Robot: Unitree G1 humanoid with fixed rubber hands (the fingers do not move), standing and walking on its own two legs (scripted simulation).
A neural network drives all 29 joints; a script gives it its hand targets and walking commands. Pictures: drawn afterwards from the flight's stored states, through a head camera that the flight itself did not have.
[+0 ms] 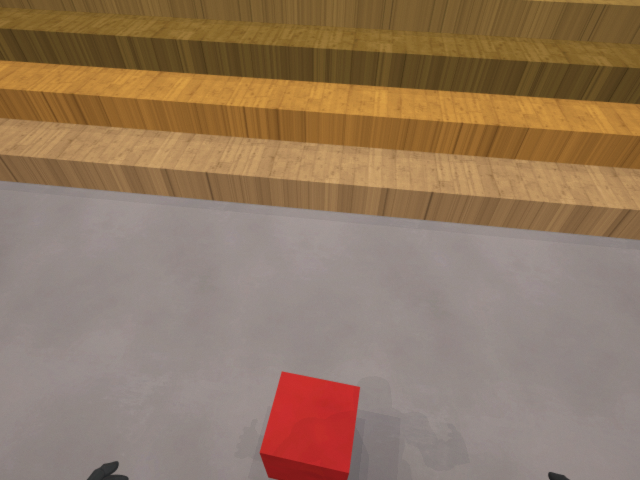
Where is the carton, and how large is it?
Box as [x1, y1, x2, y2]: [260, 371, 359, 479]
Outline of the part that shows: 282,371 260,449 260,454 268,477 277,479 346,479 349,469 359,387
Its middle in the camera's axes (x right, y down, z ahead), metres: -0.02 +0.52 +1.05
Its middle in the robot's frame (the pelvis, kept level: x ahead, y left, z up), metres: +0.38 +0.03 -0.65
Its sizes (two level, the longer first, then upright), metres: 0.210 0.200 0.250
